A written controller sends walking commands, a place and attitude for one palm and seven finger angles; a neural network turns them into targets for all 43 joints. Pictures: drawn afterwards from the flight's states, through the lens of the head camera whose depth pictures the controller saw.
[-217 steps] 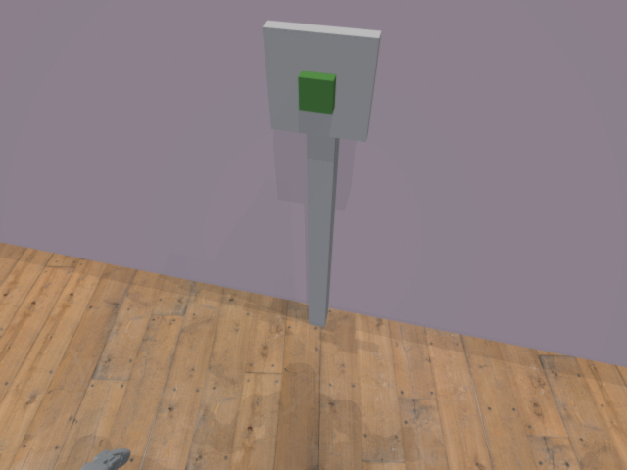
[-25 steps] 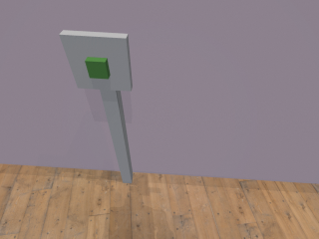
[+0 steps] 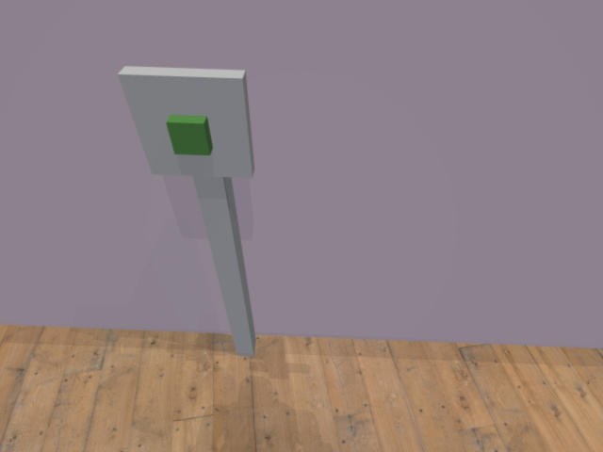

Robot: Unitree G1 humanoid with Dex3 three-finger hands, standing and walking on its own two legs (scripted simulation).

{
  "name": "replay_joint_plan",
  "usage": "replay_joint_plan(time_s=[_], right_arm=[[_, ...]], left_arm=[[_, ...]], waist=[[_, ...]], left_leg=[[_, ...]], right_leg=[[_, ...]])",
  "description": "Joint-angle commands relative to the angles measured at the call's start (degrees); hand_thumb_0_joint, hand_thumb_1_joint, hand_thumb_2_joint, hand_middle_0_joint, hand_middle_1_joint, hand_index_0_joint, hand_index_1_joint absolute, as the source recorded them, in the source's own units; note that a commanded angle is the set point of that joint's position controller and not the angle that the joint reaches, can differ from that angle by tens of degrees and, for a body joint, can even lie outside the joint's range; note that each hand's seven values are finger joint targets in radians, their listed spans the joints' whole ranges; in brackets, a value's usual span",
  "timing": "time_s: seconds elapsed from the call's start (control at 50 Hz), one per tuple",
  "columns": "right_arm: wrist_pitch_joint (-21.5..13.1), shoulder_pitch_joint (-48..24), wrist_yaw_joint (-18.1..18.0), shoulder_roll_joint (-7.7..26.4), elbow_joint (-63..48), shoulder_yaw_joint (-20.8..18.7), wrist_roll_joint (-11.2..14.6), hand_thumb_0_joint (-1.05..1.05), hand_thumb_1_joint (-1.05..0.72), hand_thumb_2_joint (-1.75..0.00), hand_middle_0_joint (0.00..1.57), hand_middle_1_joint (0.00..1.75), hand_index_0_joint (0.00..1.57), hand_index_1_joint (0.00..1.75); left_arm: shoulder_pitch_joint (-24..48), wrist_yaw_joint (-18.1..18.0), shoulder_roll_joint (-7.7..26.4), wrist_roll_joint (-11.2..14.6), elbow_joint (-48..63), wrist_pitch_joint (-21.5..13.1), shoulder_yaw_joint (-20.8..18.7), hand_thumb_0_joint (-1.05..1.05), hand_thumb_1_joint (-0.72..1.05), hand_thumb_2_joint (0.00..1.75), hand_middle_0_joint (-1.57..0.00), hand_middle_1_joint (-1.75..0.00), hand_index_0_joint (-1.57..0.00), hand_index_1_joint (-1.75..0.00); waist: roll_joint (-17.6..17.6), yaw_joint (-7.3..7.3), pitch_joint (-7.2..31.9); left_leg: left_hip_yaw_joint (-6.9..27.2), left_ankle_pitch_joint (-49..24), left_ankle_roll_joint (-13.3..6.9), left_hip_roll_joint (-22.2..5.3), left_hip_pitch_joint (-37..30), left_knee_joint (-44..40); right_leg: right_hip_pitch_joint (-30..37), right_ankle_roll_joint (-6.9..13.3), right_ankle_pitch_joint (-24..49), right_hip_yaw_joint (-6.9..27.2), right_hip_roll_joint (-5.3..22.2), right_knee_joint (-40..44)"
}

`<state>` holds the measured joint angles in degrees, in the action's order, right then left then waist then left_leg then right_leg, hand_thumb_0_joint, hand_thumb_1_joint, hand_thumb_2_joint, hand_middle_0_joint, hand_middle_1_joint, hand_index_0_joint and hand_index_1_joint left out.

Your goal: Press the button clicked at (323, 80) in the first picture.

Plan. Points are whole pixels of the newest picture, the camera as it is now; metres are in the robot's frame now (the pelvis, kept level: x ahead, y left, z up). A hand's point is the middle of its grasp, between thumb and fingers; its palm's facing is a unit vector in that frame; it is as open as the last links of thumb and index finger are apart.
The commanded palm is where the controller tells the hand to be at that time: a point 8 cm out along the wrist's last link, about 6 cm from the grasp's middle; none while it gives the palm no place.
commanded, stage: look again from close up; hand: left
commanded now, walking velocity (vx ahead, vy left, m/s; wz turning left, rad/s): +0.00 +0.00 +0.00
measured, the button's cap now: (191, 134) +0.56 +0.21 +0.15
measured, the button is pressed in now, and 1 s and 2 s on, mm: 0 0 0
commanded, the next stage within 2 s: shuffle to correct the standing spot in 0.30 s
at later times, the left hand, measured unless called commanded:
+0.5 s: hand out of the picture +0.04 +0.24 -0.15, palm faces +0.01 -0.95 -0.31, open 7.4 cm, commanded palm none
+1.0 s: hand out of the picture +0.08 +0.19 -0.18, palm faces -0.01 -0.98 -0.19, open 7.3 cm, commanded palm none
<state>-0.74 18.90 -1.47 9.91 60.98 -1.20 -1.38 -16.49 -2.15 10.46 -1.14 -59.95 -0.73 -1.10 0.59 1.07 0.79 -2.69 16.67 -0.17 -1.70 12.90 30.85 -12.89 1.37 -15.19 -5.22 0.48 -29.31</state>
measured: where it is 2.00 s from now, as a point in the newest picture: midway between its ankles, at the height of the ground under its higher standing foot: outside the picture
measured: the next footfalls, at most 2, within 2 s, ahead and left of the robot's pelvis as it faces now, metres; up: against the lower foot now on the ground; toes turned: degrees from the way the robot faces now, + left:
right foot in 1.02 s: +0.17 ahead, -0.10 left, +0.00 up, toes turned -6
right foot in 1.64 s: +0.05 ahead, -0.08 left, +0.00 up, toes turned -3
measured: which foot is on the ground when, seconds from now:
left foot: down 0.00-1.00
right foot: down 0.00-0.80, up 0.82-1.00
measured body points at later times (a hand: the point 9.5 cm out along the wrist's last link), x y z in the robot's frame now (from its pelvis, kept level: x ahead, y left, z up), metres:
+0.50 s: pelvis -0.01 +0.01 +0.01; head -0.02 +0.01 +0.46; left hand +0.04 +0.29 -0.13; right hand +0.06 -0.26 -0.13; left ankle +0.00 +0.12 -0.74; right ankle +0.01 -0.10 -0.74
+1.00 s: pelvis +0.08 +0.02 +0.00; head +0.10 +0.02 +0.45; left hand +0.08 +0.24 -0.16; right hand -0.01 -0.18 -0.16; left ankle +0.00 +0.12 -0.74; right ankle +0.11 -0.09 -0.72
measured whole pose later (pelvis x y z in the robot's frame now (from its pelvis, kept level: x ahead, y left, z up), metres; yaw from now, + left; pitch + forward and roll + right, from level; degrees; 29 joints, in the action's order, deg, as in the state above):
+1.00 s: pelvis +0.08 +0.02 +0.00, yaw +0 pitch -2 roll +0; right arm -2.2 24.4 -2.4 5.8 66.6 0.7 -1.0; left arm -16.7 -1.9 8.0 -1.2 -62.5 -0.1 -1.1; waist 0.0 2.1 -3.9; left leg -3.9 21.6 -1.8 0.5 3.5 26.9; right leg -19.0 1.1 -16.5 -5.3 2.2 -37.2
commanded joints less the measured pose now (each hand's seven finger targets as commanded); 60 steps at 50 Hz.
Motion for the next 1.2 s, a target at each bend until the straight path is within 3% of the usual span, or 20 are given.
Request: replay_joint_plan(time_s=[0.0, 0.38, 0.44, 0.54, 0.66, 0.72, 0.74, 0.78, 0.8, 0.82, 0.86, 0.9, 0.96, 0.98, 1.0, 1.02, 1.04, 1.08, 1.12, 1.18], right_arm=[[-1.59, -0.7, -0.61, 9.1, -3.87, -1.49, 0.39, 0.0, -0.9, -0.9, 0.2, 0.3, 0.2, 0.3], [-1.15, -10.17, 0.89, 16.55, -4.29, -1.19, 0.31, 0.0, -0.9, -0.9, 0.2, 0.3, 0.2, 0.3], [0.28, -6.82, 1.21, 10.63, -2.25, 0.47, 0.02, 0.0, -0.9, -0.9, 0.2, 0.3, 0.2, 0.3], [1.07, -5.08, 1.32, 10.9, -1.54, 0.31, -0.19, 0.0, -0.9, -0.9, 0.2, 0.3, 0.2, 0.3], [0.22, -2.4, 1.16, 7.47, -0.99, 0.45, 0.26, 0.0, -0.9, -0.9, 0.2, 0.3, 0.2, 0.3], [-0.42, 1.46, 1.05, 5.78, 0.35, 0.38, 0.53, 0.0, -0.9, -0.9, 0.2, 0.3, 0.2, 0.3], [-0.71, 3.56, 0.98, 5.94, 1.38, 0.23, 0.65, 0.0, -0.9, -0.9, 0.2, 0.3, 0.2, 0.3], [-1.58, 11.09, 0.19, 9.19, 4.53, -0.73, 0.56, 0.0, -0.9, -0.9, 0.2, 0.3, 0.2, 0.3], [-1.87, 14.65, -0.5, 8.94, 5.88, -0.9, 0.37, 0.0, -0.9, -0.9, 0.2, 0.3, 0.2, 0.3], [-2.17, 16.23, -0.96, 8.17, 6.5, -0.6, 0.3, 0.0, -0.9, -0.9, 0.2, 0.3, 0.2, 0.3], [-2.37, 13.36, -1.46, 6.16, 5.62, -0.05, 0.26, 0.0, -0.9, -0.9, 0.2, 0.3, 0.2, 0.3], [-2.21, 9.63, -1.84, 5.42, 4.07, 0.23, 0.2, 0.0, -0.9, -0.9, 0.2, 0.3, 0.2, 0.3], [-2.06, 4.94, -2.3, 6.19, 2.53, -0.14, 1.31, 0.0, -0.9, -0.9, 0.2, 0.3, 0.2, 0.3], [-2.06, 5.37, -2.2, 5.88, 2.29, -0.51, 1.72, 0.0, -0.9, -0.9, 0.2, 0.3, 0.2, 0.3], [-1.66, 6.47, -1.96, 4.13, 2.26, -0.74, 1.88, 0.0, -0.9, -0.9, 0.2, 0.3, 0.2, 0.3], [-0.96, 8.41, -1.81, 1.8, 2.89, -0.86, 1.96, 0.0, -0.9, -0.9, 0.2, 0.3, 0.2, 0.3], [-0.18, 9.49, -1.65, 0.32, 3.3, -1.03, 1.77, 0.0, -0.9, -0.9, 0.2, 0.3, 0.2, 0.3], [0.89, 6.86, -1.76, -0.96, 2.9, -1.28, 1.76, 0.0, -0.9, -0.9, 0.2, 0.3, 0.2, 0.3], [1.38, 4.87, -1.35, -1.14, 2.12, -1.65, 1.63, 0.0, -0.9, -0.9, 0.2, 0.3, 0.2, 0.3], [1.65, 6.62, -0.56, -1.61, 2.5, -2.0, 1.4, 0.0, -0.9, -0.9, 0.2, 0.3, 0.2, 0.3]], left_arm=[[-0.47, -0.09, 9.08, 0.36, 3.38, -1.06, -1.49, 0.0, 0.9, 0.9, -0.2, -0.3, -0.2, -0.3], [6.66, 1.04, 14.99, 0.15, 3.77, -0.66, -0.91, 0.0, 0.9, 0.9, -0.2, -0.3, -0.2, -0.3], [2.47, 0.86, 9.5, -0.01, 1.36, 0.33, 0.6, 0.0, 0.9, 0.9, -0.2, -0.3, -0.2, -0.3], [-0.87, 1.29, 10.15, -0.38, 0.85, 0.65, -0.03, 0.0, 0.9, 0.9, -0.2, -0.3, -0.2, -0.3], [-6.44, 0.92, 10.33, 0.09, -0.52, -0.28, -1.16, 0.0, 0.9, 0.9, -0.2, -0.3, -0.2, -0.3], [-6.15, 0.82, 8.49, 0.08, -0.54, -0.36, -1.41, 0.0, 0.9, 0.9, -0.2, -0.3, -0.2, -0.3], [-5.83, 0.94, 7.24, 0.07, -0.51, -0.4, -1.23, 0.0, 0.9, 0.9, -0.2, -0.3, -0.2, -0.3], [-4.86, 1.04, 2.61, -0.19, -0.17, -0.69, -0.21, 0.0, 0.9, 0.9, -0.2, -0.3, -0.2, -0.3], [-2.22, 0.82, 1.9, -0.34, 0.83, -1.17, 0.2, 0.0, 0.9, 0.9, -0.2, -0.3, -0.2, -0.3], [-0.96, 0.71, 2.17, -0.31, 1.29, -1.46, 0.03, 0.0, 0.9, 0.9, -0.2, -0.3, -0.2, -0.3], [0.7, 0.92, 1.09, 0.12, 1.1, -1.63, -0.17, 0.0, 0.9, 0.9, -0.2, -0.3, -0.2, -0.3], [0.21, 1.0, -1.32, 0.54, 1.18, -1.01, -0.03, 0.0, 0.9, 0.9, -0.2, -0.3, -0.2, -0.3], [-7.24, 0.55, 0.25, 0.71, -0.82, -0.51, -0.61, 0.0, 0.9, 0.9, -0.2, -0.3, -0.2, -0.3], [-9.4, 0.12, 3.46, 0.58, -1.32, -0.84, -1.28, 0.0, 0.9, 0.9, -0.2, -0.3, -0.2, -0.3], [-10.07, -0.35, 5.51, 0.59, -1.4, -1.01, -1.66, 0.0, 0.9, 0.9, -0.2, -0.3, -0.2, -0.3], [-9.67, -0.56, 6.77, 0.72, -1.82, -0.91, -1.73, 0.0, 0.9, 0.9, -0.2, -0.3, -0.2, -0.3], [-8.91, -0.73, 7.0, 0.8, -1.19, -0.68, -1.78, 0.0, 0.9, 0.9, -0.2, -0.3, -0.2, -0.3], [-6.9, -1.34, 6.4, 0.18, -0.71, -0.59, -2.07, 0.0, 0.9, 0.9, -0.2, -0.3, -0.2, -0.3], [-3.2, -1.59, 6.42, -0.38, 0.79, -0.08, -2.39, 0.0, 0.9, 0.9, -0.2, -0.3, -0.2, -0.3], [2.26, -1.51, 7.68, -0.38, 3.5, 0.86, -3.21, 0.0, 0.9, 0.9, -0.2, -0.3, -0.2, -0.3]], waist=[[1.97, -1.43, -3.58], [0.48, -1.23, -1.01], [-1.02, -1.05, -1.52], [-1.75, -1.36, -7.18], [-6.84, -1.74, -7.05], [-2.92, -0.07, -8.29], [0.43, 0.55, -8.47], [14.26, 2.56, -6.65], [15.15, 3.78, -7.75], [12.61, 3.87, -6.99], [6.34, 2.6, -7.49], [4.82, 0.89, -7.19], [2.63, -3.44, -3.52], [-0.15, -3.84, -0.71], [-3.75, -3.33, 1.65], [-4.15, -2.37, 2.69], [-4.32, -1.75, 1.84], [-12.2, -2.24, 0.69], [-11.62, -2.17, 0.33], [-6.97, -0.09, 1.95]], left_leg=[[6.43, -11.64, -2.65, -4.82, 3.71, -7.24], [7.81, -4.7, -2.08, -5.24, 0.27, -13.83], [6.71, 7.37, -1.27, -4.1, 1.28, -13.64], [6.07, 15.4, -1.87, -2.72, 6.02, -11.62], [-0.07, 7.87, -1.31, -0.1, 8.53, 0.41], [-0.12, 4.76, -1.89, -0.64, 3.63, -1.93], [2.03, 2.62, -2.54, -1.75, 0.95, -4.69], [15.93, -9.3, -7.24, -11.7, -9.34, -12.41], [21.23, -23.45, -10.92, -15.58, -16.53, -13.73], [21.66, -35.67, -13.41, -17.53, -20.71, -11.79], [16.84, -48.61, -13.92, -17.16, -18.54, -9.25], [10.08, -52.24, -10.59, -13.29, -11.76, -8.66], [4.4, -47.16, -4.51, -7.96, -5.06, -3.86], [4.17, -37.57, -2.7, -6.41, -1.03, -1.51], [3.28, -20.65, -0.89, -3.45, 3.42, 0.83], [2.33, -5.59, 0.06, -0.57, 5.33, 3.01], [1.63, 4.49, 0.31, 0.67, 5.31, 5.32], [0.68, 15.44, 1.06, -0.42, 6.53, 15.13], [1.78, 17.67, 1.09, -0.58, 7.12, 17.18], [-0.65, 9.06, 1.5, -0.16, 2.78, 9.4]], right_leg=[[1.93, 1.89, 9.67, 6.11, 5.45, 4.45], [3.67, 0.31, 4.69, 6.83, 6.53, 9.08], [2.77, -0.3, -6.6, 6.79, 6.3, 9.87], [-1.27, 0.88, -17.2, 9.05, 6.17, 11.08], [1.71, 4.94, -18.86, 14.95, 11.43, 14.14], [-2.35, 5.07, -14.43, 11.6, 9.81, 10.24], [-3.92, 3.9, -10.99, 7.86, 6.92, 6.17], [-12.66, 0.7, -5.82, -1.65, 0.23, -11.66], [-21.79, 0.23, -14.85, -0.86, -0.46, -19.51], [-25.59, 0.56, -17.1, 1.31, 1.27, -24.44], [-23.61, 0.63, -16.09, 2.59, 3.8, -23.38], [-14.41, -0.18, -10.26, 1.18, 3.52, -14.25], [2.66, -0.9, 13.04, -0.16, 2.03, 3.13], [10.31, 0.26, 26.49, 3.14, 4.72, 3.0], [14.54, 3.75, 43.14, 10.21, 11.25, -0.46], [15.29, 7.44, 55.1, 13.05, 17.4, -1.31], [14.29, 8.7, 60.42, 12.35, 20.12, 0.35], [10.96, 12.08, 63.17, 13.62, 21.39, 2.49], [8.17, 12.75, 57.15, 12.6, 21.24, 3.85], [3.75, 10.28, 39.59, 10.02, 18.37, 4.0]])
